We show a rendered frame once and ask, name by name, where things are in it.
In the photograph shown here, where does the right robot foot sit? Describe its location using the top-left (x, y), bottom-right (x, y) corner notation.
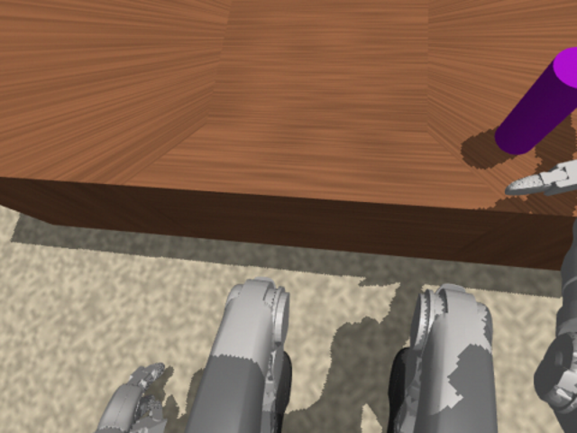
top-left (387, 347), bottom-right (409, 433)

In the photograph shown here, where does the can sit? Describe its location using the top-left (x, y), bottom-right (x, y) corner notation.
top-left (495, 47), bottom-right (577, 155)

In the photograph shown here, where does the right robot arm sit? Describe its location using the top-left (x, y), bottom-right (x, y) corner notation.
top-left (534, 218), bottom-right (577, 433)

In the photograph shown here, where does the left robot hand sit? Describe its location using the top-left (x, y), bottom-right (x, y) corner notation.
top-left (96, 363), bottom-right (167, 433)

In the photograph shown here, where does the left robot foot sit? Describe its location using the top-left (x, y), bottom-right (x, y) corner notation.
top-left (273, 351), bottom-right (292, 433)

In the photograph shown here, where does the right robot hand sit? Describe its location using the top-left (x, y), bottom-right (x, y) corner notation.
top-left (505, 160), bottom-right (577, 196)

